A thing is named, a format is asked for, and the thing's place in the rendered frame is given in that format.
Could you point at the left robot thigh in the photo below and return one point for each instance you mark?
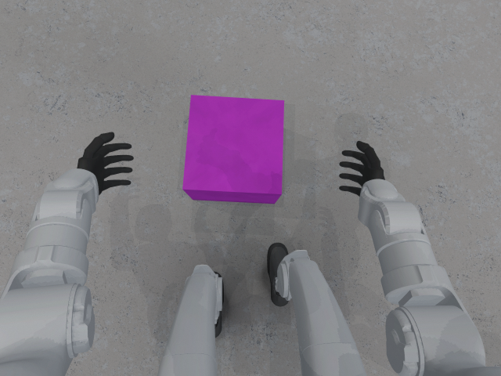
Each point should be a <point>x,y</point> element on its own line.
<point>190,349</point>

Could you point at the robot left hand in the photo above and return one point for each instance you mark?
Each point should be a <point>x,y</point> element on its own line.
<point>94,160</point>

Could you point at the carton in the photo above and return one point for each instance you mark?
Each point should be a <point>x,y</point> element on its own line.
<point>234,149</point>

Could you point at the robot right upper arm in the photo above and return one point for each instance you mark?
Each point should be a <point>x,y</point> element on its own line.
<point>433,340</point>

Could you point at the robot left upper arm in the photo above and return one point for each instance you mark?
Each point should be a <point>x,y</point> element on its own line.
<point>43,328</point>

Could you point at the left robot forearm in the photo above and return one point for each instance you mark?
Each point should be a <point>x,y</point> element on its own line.
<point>56,241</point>

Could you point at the robot right hand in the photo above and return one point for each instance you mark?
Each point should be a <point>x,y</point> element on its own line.
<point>370,169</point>

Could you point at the right robot thigh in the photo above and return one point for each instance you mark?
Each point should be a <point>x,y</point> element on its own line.
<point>326,345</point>

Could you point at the robot thigh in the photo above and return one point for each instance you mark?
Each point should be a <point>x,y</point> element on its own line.
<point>190,349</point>
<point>326,345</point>

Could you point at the right robot forearm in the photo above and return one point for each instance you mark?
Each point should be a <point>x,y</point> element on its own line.
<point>411,275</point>

